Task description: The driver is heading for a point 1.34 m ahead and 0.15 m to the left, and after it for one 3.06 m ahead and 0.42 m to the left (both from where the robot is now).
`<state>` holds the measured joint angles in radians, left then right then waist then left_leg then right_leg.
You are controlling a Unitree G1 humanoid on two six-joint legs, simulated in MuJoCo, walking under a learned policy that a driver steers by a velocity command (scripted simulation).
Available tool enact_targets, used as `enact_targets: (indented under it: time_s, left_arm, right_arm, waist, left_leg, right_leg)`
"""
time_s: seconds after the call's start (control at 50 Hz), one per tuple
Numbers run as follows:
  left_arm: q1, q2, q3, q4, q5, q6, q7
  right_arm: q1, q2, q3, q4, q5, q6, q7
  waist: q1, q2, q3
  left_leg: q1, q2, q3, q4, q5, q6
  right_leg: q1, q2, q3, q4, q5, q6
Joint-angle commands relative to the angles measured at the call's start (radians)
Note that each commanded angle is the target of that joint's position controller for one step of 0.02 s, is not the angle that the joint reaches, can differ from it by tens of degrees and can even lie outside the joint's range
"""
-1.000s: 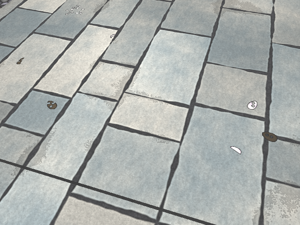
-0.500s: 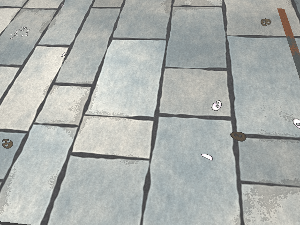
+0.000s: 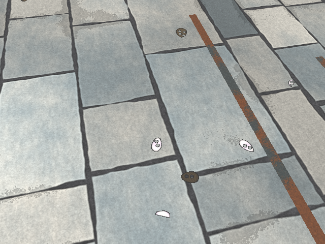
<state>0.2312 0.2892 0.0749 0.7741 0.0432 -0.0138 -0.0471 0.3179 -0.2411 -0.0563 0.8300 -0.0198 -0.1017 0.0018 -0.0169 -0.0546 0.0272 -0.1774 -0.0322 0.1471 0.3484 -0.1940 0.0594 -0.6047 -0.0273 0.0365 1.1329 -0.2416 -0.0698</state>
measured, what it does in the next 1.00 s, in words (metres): walks ahead: right foot, then left foot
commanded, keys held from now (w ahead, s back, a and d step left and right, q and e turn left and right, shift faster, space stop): w+e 0.04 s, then w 0.50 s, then w+q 0.46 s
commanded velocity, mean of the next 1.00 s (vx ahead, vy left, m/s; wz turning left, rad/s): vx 0.50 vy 0.00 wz -0.01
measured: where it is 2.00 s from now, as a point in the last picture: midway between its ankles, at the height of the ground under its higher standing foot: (149, 135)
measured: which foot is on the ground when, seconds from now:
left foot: down 0.00-0.28, up 0.30-0.80, down 0.82-1.00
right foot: up 0.00-0.26, down 0.28-0.84, up 0.86-1.00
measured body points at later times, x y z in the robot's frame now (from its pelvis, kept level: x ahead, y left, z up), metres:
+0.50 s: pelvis +0.27 -0.07 +0.00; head +0.29 -0.08 +0.45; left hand +0.35 +0.19 -0.13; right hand +0.30 -0.33 -0.14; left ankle +0.29 +0.08 -0.66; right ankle +0.26 -0.12 -0.74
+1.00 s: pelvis +0.55 -0.03 -0.01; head +0.58 -0.02 +0.44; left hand +0.63 +0.23 -0.14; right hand +0.63 -0.30 -0.14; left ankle +0.58 +0.01 -0.74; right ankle +0.51 -0.18 -0.65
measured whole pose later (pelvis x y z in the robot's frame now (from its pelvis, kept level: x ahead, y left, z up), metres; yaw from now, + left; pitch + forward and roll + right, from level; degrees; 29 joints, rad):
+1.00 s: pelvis +0.55 -0.03 -0.01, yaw +5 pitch +0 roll +0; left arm 0.21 0.23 0.03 0.86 0.04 -0.08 0.00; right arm 0.28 -0.26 -0.07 0.90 -0.01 -0.04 0.01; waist 0.00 -0.02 0.06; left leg -0.26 -0.13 0.03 0.43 -0.17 0.14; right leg -0.47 -0.05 0.01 1.18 -0.31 -0.02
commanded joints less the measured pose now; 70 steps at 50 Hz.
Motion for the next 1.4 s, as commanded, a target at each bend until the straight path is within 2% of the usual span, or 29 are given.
enact_targets:
  time_s: [0.02, 0.1, 0.2, 0.24, 0.28, 0.3, 0.32, 0.34, 0.38, 0.44, 0.56, 0.7, 0.76, 0.8, 0.82, 0.84, 0.86, 0.88, 0.92, 0.94, 0.98, 1.04, 1.16, 1.26, 1.3, 1.34, 1.36, 1.38, 1.4]
  left_arm:
    - [-0.019, 0.001, -0.009, -0.072, 0.0, 0.002, -0.016]
    - [-0.159, -0.033, -0.032, -0.112, -0.006, -0.011, -0.027]
    - [-0.275, -0.023, -0.041, -0.142, 0.001, -0.018, -0.024]
    - [-0.231, -0.01, -0.036, -0.125, 0.009, -0.026, -0.012]
    - [0.033, 0.033, -0.014, -0.03, 0.023, -0.048, 0.005]
    - [0.217, 0.114, 0.01, 0.008, 0.04, -0.054, 0.022]
    - [0.239, 0.206, 0.03, 0.019, 0.02, -0.048, 0.034]
    - [0.23, 0.176, 0.031, 0.019, -0.014, -0.04, 0.043]
    - [0.102, 0.081, 0.005, 0.034, -0.021, -0.052, 0.04]
    - [0.055, 0.014, -0.015, 0.051, -0.03, -0.072, 0.038]
    - [0.149, 0.035, -0.013, 0.122, -0.035, -0.087, 0.038]
    - [0.231, 0.047, -0.02, 0.183, -0.02, -0.094, 0.057]
    - [0.215, 0.07, -0.019, 0.198, -0.014, -0.089, 0.071]
    - [0.2, 0.102, -0.012, 0.2, -0.008, -0.077, 0.077]
    - [0.192, 0.111, -0.011, 0.192, -0.01, -0.069, 0.079]
    - [0.193, 0.087, -0.02, 0.156, -0.015, -0.072, 0.078]
    - [0.236, 0.016, -0.027, 0.112, -0.042, -0.084, 0.055]
    - [0.151, 0.081, -0.018, 0.097, -0.021, -0.094, 0.051]
    - [0.054, 0.062, -0.024, 0.067, -0.029, -0.113, 0.046]
    - [0.037, 0.05, -0.024, 0.057, -0.015, -0.1, 0.047]
    - [0.066, 0.026, -0.029, 0.056, 0.006, -0.06, 0.043]
    - [0.004, 0.015, -0.033, 0.024, 0.008, -0.032, 0.037]
    - [-0.233, 0.023, -0.038, -0.064, -0.003, -0.03, 0.028]
    - [-0.356, 0.031, -0.049, -0.124, -0.014, -0.045, 0.024]
    - [-0.326, 0.05, -0.046, -0.13, -0.018, -0.055, 0.025]
    - [-0.162, 0.089, -0.031, -0.086, -0.022, -0.066, 0.037]
    - [-0.026, 0.121, -0.017, -0.052, -0.016, -0.08, 0.05]
    - [0.135, 0.194, 0.001, -0.046, 0.006, -0.087, 0.069]
    - [0.135, 0.271, 0.02, -0.053, 0.02, -0.071, 0.073]
  right_arm:
    - [0.019, -0.077, -0.011, -0.035, 0.002, -0.024, 0.004]
    - [0.072, -0.082, -0.007, -0.002, 0.0, -0.02, 0.007]
    - [0.17, -0.126, -0.009, 0.06, 0.002, 0.004, -0.003]
    - [0.188, -0.147, -0.01, 0.086, 0.002, 0.02, -0.008]
    - [0.189, -0.148, -0.003, 0.097, 0.011, 0.033, -0.012]
    - [0.17, -0.108, 0.01, 0.054, 0.013, 0.03, -0.011]
    - [0.242, -0.015, 0.028, 0.015, 0.035, 0.028, 0.01]
    - [0.117, -0.129, -0.006, 0.012, 0.017, 0.03, 0.001]
    - [0.04, -0.093, 0.002, -0.005, 0.023, 0.016, 0.007]
    - [0.103, -0.051, 0.004, 0.036, -0.012, 0.057, 0.02]
    - [-0.102, -0.04, 0.004, -0.023, -0.014, 0.072, 0.036]
    - [-0.29, -0.039, 0.018, -0.079, -0.005, 0.063, 0.042]
    - [-0.268, -0.047, 0.012, -0.081, -0.01, 0.057, 0.039]
    - [-0.123, -0.075, -0.006, -0.04, -0.014, 0.051, 0.031]
    - [0.028, -0.103, -0.022, 0.008, -0.022, 0.044, 0.027]
    - [0.185, -0.195, -0.052, 0.036, -0.035, 0.042, 0.015]
    - [0.154, -0.269, -0.074, 0.026, -0.011, 0.054, 0.013]
    - [0.099, -0.252, -0.072, 0.022, 0.018, 0.062, 0.019]
    - [0.014, -0.149, -0.048, 0.02, 0.012, 0.062, 0.013]
    - [-0.006, -0.125, -0.041, 0.023, 0.014, 0.056, 0.009]
    - [-0.015, -0.111, -0.033, 0.023, 0.019, 0.042, 0.006]
    - [0.025, -0.152, -0.042, 0.03, 0.023, 0.031, 0.005]
    - [0.141, -0.154, -0.044, 0.039, 0.022, 0.041, 0.002]
    - [0.197, -0.165, -0.046, 0.036, 0.004, 0.047, -0.01]
    - [0.166, -0.18, -0.05, 0.021, 0.0, 0.046, -0.019]
    - [0.095, -0.203, -0.055, -0.001, 0.001, 0.042, -0.016]
    - [0.076, -0.202, -0.054, -0.004, 0.01, 0.034, -0.006]
    - [0.081, -0.139, -0.036, -0.034, 0.023, 0.024, 0.004]
    - [0.209, -0.053, -0.019, -0.058, 0.054, 0.03, 0.001]
  waist:
    - [0.022, 0.117, 0.013]
    - [-0.006, 0.12, 0.037]
    - [-0.038, 0.126, 0.068]
    - [-0.01, 0.146, 0.032]
    - [0.106, 0.123, -0.126]
    - [0.178, 0.026, -0.265]
    - [0.123, -0.199, -0.365]
    - [0.149, -0.027, -0.294]
    - [0.067, 0.024, -0.099]
    - [-0.01, 0.004, -0.049]
    - [0.005, -0.002, 0.048]
    - [0.056, 0.004, 0.099]
    - [0.031, -0.003, 0.072]
    - [-0.033, -0.021, -0.026]
    - [-0.097, -0.002, -0.109]
    - [-0.149, 0.097, -0.224]
    - [-0.074, 0.363, -0.313]
    - [-0.077, 0.188, -0.259]
    - [-0.025, 0.021, -0.053]
    - [0.006, 0.009, -0.023]
    - [0.041, 0.044, -0.032]
    - [0.038, 0.068, -0.012]
    - [-0.051, 0.11, 0.013]
    - [-0.09, 0.127, 0.019]
    - [-0.059, 0.139, 0.015]
    - [0.02, 0.141, -0.041]
    - [0.09, 0.09, -0.115]
    - [0.145, -0.009, -0.266]
    - [0.07, -0.24, -0.368]
  left_leg:
    - [0.046, 0.293, -0.176, -0.212, 0.196, 0.118]
    - [0.039, 0.248, -0.053, -0.204, 0.291, 0.091]
    - [0.17, 0.294, -0.032, -0.168, 0.405, 0.093]
    - [0.236, 0.302, -0.012, -0.038, 0.692, 0.086]
    - [0.153, 0.263, 0.042, 0.293, 0.746, 0.055]
    - [-0.069, 0.225, 0.049, 0.589, 0.374, 0.036]
    - [-0.451, 0.039, 0.011, 0.927, -0.375, -0.008]
    - [-0.545, 0.07, -0.136, 0.98, -0.303, 0.002]
    - [-0.504, 0.131, -0.155, 0.872, -0.146, 0.008]
    - [-0.365, 0.144, -0.147, 0.776, -0.106, -0.019]
    - [-0.497, 0.158, -0.119, 0.584, 0.098, -0.05]
    - [-0.464, 0.096, -0.091, 0.317, 0.201, 0.017]
    - [-0.382, 0.04, -0.038, 0.261, 0.085, 0.07]
    - [-0.214, -0.037, 0.003, 0.231, -0.008, 0.112]
    - [-0.016, -0.052, -0.02, 0.171, 0.013, 0.143]
    - [0.236, 0.146, -0.287, 0.151, -0.05, 0.209]
    - [0.49, 0.387, -0.885, -0.021, -0.053, 0.381]
    - [0.46, 0.363, -0.859, -0.067, -0.038, 0.366]
    - [0.195, 0.304, -0.615, -0.089, 0.152, 0.291]
    - [0.106, 0.254, -0.545, -0.099, 0.223, 0.259]
    - [0.026, 0.199, -0.462, -0.119, 0.307, 0.235]
    - [-0.019, 0.157, -0.417, -0.149, 0.308, 0.228]
    - [0.081, 0.125, -0.441, -0.129, 0.321, 0.16]
    - [0.189, 0.146, -0.5, -0.046, 0.443, 0.16]
    - [0.183, 0.158, -0.53, -0.007, 0.477, 0.139]
    - [0.11, 0.13, -0.528, 0.113, 0.603, 0.098]
    - [0.052, 0.071, -0.484, 0.287, 0.596, 0.073]
    - [-0.07, 0.015, -0.415, 0.549, 0.346, 0.051]
    - [-0.372, -0.137, -0.287, 0.808, -0.363, 0.019]
  right_leg:
    - [-0.122, -0.049, 0.028, -0.036, 0.103, 0.011]
    - [-0.054, -0.028, -0.031, -0.295, 0.245, 0.009]
    - [0.032, 0.007, -0.118, -0.508, 0.129, -0.027]
    - [0.13, 0.058, -0.15, -0.565, 0.027, -0.061]
    - [0.492, 0.096, -0.141, -0.662, 0.069, -0.11]
    - [0.773, -0.133, 0.115, -0.663, -0.028, -0.161]
    - [1.019, -0.415, 0.612, -0.772, 0.015, -0.303]
    - [0.952, -0.362, 0.569, -0.801, 0.107, -0.268]
    - [0.695, -0.266, 0.3, -0.845, 0.327, -0.198]
    - [0.511, -0.181, 0.153, -0.926, 0.369, -0.15]
    - [0.504, -0.142, 0.046, -1.013, 0.386, -0.151]
    - [0.635, -0.187, -0.081, -1.018, 0.46, -0.105]
    - [0.722, -0.204, -0.136, -0.887, 0.766, -0.08]
    - [0.746, -0.197, -0.173, -0.626, 1.018, -0.061]
    - [0.662, -0.174, -0.2, -0.405, 0.937, -0.041]
    - [0.441, -0.13, -0.219, -0.085, 0.595, -0.018]
    - [0.024, 0.123, -0.152, 0.289, -0.239, 0.037]
    - [-0.102, 0.056, 0.02, 0.329, -0.203, 0.02]
    - [-0.079, -0.033, 0.014, 0.185, -0.061, 0.023]
    - [-0.028, -0.058, 0.021, 0.112, -0.057, 0.036]
    - [0.053, -0.064, 0.009, 0.035, -0.058, 0.065]
    - [0.021, -0.064, -0.022, -0.079, 0.004, 0.1]
    - [-0.074, -0.041, -0.027, -0.351, 0.225, 0.126]
    - [-0.068, 0.007, -0.025, -0.491, 0.204, 0.107]
    - [0.028, 0.021, -0.009, -0.563, 0.165, 0.085]
    - [0.289, 0.067, -0.022, -0.633, 0.094, 0.051]
    - [0.488, 0.04, -0.003, -0.694, 0.122, 0.021]
    - [0.726, -0.178, 0.208, -0.718, -0.077, -0.029]
    - [0.941, -0.433, 0.653, -0.809, -0.131, -0.15]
